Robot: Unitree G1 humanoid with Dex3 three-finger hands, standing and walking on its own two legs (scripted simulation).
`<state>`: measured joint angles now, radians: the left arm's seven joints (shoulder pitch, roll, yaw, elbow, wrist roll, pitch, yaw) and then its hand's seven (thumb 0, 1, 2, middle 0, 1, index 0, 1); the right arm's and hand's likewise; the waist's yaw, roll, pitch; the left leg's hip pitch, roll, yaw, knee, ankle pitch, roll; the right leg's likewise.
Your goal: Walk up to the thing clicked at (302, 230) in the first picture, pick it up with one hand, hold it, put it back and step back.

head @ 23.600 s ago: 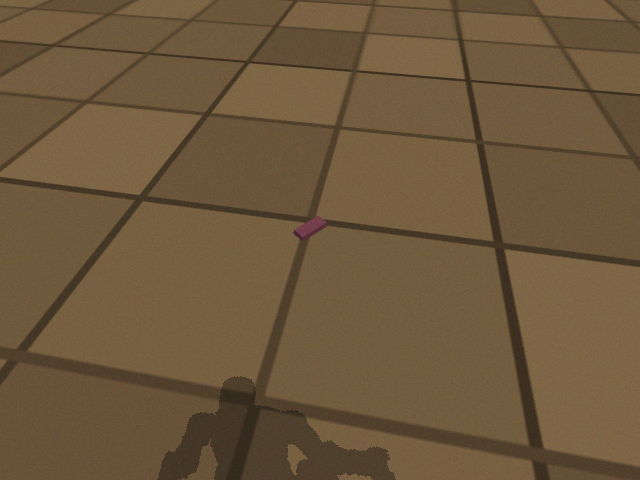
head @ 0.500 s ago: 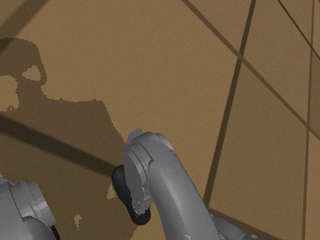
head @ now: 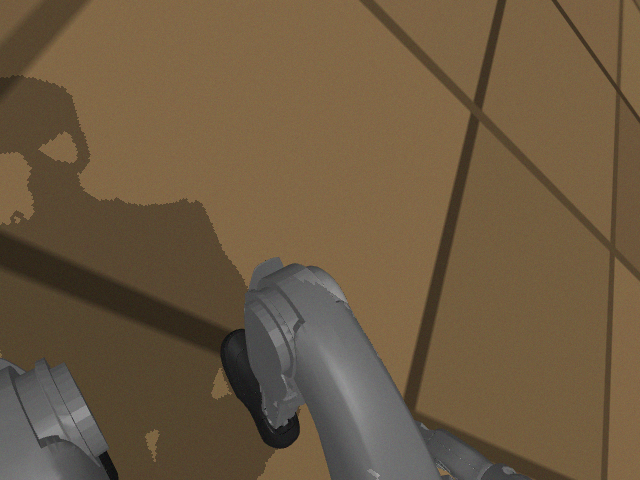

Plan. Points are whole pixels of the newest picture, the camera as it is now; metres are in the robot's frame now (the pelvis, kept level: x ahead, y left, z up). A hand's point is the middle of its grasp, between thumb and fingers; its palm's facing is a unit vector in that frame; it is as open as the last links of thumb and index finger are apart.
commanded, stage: close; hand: left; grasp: from above
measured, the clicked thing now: out of the picture +0.45 +0.32 -0.30
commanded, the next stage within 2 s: settle in 0.52 s
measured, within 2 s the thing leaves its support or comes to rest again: leaves its support in 0.96 s
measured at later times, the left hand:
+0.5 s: hand out of the picture +0.43 +0.31 -0.26, palm faces -0.42 -0.15 -0.89, open 8.9 cm
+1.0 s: hand out of the picture +0.44 +0.32 -0.25, palm faces -0.41 -0.16 -0.90, open 8.8 cm
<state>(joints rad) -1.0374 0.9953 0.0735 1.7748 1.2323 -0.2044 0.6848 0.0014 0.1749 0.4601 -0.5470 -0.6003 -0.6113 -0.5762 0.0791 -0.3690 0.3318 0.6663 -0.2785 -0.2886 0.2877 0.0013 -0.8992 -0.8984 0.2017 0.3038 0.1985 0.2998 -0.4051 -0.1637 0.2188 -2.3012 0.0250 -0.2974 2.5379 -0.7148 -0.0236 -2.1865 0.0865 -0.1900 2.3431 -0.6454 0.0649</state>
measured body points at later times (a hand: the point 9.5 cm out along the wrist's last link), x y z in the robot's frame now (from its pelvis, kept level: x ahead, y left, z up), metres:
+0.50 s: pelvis +0.00 +0.00 +0.00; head +0.27 +0.14 +0.33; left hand +0.45 +0.32 -0.21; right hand +0.05 -0.25 -0.05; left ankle +0.07 +0.13 -0.28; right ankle +0.12 -0.12 -0.28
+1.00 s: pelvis +0.00 +0.00 +0.00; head +0.27 +0.13 +0.33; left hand +0.45 +0.32 -0.20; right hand +0.05 -0.25 -0.05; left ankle +0.07 +0.13 -0.28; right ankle +0.12 -0.12 -0.28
